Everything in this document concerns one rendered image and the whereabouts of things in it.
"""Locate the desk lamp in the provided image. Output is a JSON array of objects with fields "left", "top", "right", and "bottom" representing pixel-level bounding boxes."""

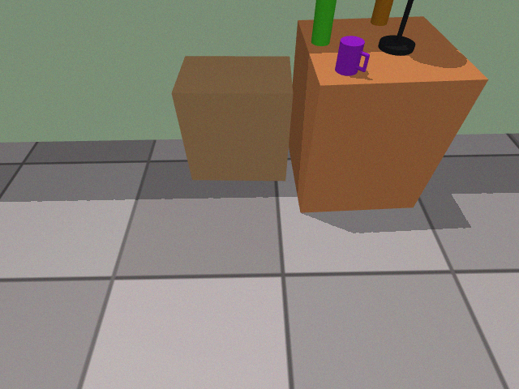
[{"left": 378, "top": 0, "right": 415, "bottom": 56}]

